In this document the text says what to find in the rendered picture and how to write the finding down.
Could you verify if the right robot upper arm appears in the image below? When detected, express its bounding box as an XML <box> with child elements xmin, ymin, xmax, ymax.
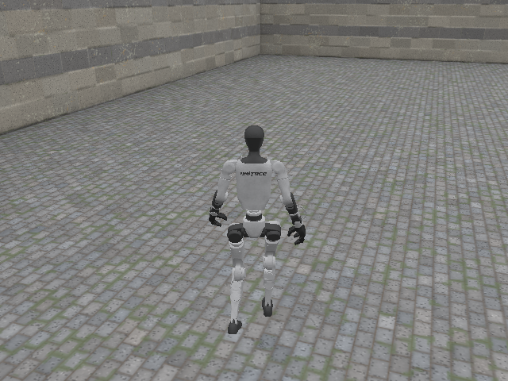
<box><xmin>271</xmin><ymin>160</ymin><xmax>293</xmax><ymax>205</ymax></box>

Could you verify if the right robot foot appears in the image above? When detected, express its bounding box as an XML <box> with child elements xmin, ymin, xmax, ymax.
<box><xmin>262</xmin><ymin>297</ymin><xmax>273</xmax><ymax>317</ymax></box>

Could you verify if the robot left forearm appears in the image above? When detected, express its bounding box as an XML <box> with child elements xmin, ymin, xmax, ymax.
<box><xmin>210</xmin><ymin>190</ymin><xmax>223</xmax><ymax>216</ymax></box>

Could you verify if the left robot shin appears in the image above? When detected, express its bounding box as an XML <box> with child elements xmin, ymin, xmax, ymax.
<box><xmin>230</xmin><ymin>267</ymin><xmax>244</xmax><ymax>324</ymax></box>

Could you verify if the robot right forearm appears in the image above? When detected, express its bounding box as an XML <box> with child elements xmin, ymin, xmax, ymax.
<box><xmin>285</xmin><ymin>193</ymin><xmax>303</xmax><ymax>228</ymax></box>

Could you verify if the left robot hand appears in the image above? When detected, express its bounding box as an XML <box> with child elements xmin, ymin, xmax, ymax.
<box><xmin>209</xmin><ymin>213</ymin><xmax>227</xmax><ymax>227</ymax></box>

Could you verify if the left robot upper arm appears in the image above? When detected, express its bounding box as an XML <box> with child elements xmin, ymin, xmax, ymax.
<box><xmin>215</xmin><ymin>160</ymin><xmax>237</xmax><ymax>202</ymax></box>

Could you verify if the right robot hand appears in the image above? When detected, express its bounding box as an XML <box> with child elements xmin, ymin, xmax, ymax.
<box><xmin>287</xmin><ymin>225</ymin><xmax>306</xmax><ymax>245</ymax></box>

